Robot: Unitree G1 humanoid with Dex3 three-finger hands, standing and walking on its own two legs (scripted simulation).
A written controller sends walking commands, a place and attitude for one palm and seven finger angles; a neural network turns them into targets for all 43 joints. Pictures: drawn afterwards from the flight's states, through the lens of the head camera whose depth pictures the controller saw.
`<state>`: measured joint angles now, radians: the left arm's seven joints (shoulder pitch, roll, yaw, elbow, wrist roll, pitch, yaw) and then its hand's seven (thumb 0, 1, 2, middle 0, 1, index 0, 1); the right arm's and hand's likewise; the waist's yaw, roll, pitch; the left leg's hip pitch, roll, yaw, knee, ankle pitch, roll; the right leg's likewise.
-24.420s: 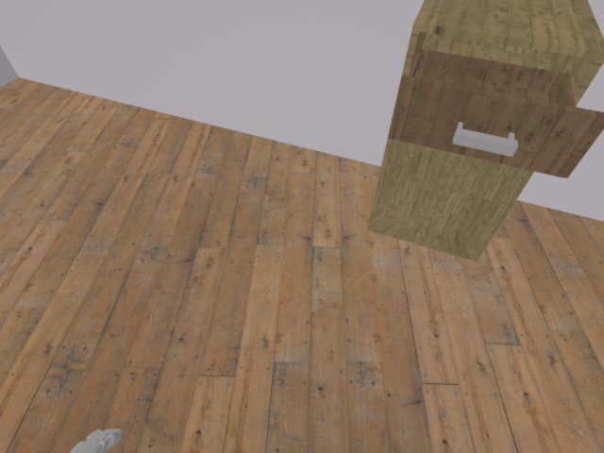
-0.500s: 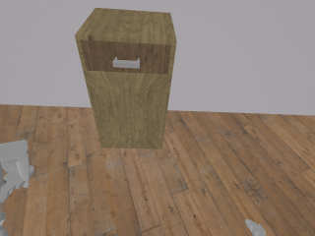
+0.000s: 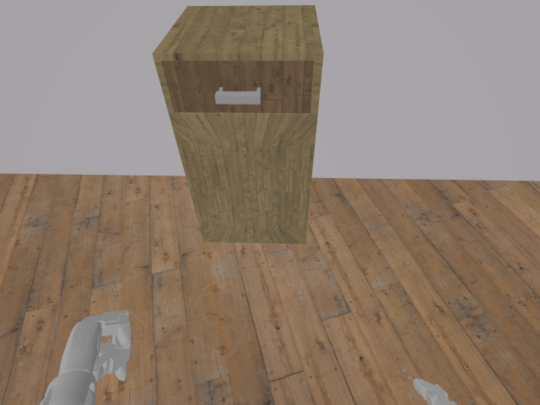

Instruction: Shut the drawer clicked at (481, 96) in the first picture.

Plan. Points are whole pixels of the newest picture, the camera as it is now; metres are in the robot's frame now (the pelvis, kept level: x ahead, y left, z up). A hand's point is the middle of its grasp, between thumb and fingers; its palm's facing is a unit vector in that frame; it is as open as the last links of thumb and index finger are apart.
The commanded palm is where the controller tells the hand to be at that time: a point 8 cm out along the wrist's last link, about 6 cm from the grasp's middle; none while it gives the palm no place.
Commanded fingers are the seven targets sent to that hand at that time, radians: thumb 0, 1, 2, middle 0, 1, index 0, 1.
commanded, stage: let the arm hang, fingers relaxed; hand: left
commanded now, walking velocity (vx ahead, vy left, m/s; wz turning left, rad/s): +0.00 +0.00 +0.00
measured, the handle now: (239, 94) +0.93 +0.12 +0.02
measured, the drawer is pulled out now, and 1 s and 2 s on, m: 0.00 0.00 0.00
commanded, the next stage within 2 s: look to check the result in 0.96 s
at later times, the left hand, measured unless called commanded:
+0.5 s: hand out of the picture -0.03 +0.18 -0.15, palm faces +0.04 -0.98 -0.19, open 5.9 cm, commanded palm none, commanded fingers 0.00 0.90 0.90 -0.20 -0.30 -0.20 -0.30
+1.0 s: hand out of the picture +0.03 +0.17 -0.15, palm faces +0.02 -0.98 -0.18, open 7.3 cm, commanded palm none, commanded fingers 0.00 0.90 0.90 -0.20 -0.30 -0.20 -0.30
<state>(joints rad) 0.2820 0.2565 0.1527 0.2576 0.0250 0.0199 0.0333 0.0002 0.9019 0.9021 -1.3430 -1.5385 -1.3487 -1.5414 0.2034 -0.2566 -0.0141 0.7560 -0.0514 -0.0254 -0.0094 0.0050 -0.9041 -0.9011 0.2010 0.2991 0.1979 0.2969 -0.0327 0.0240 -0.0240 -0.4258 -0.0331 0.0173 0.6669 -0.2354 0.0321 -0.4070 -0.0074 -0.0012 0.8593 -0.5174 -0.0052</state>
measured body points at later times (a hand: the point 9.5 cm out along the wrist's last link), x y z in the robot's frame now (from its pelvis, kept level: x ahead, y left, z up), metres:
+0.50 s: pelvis +0.01 +0.00 +0.02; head +0.04 +0.00 +0.47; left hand -0.03 +0.23 -0.13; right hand -0.02 -0.21 -0.14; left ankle +0.07 +0.11 -0.72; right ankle +0.02 -0.11 -0.72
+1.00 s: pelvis +0.03 +0.01 +0.03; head +0.05 +0.00 +0.48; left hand +0.03 +0.22 -0.13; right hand +0.01 -0.20 -0.14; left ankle +0.07 +0.11 -0.72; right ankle +0.02 -0.11 -0.72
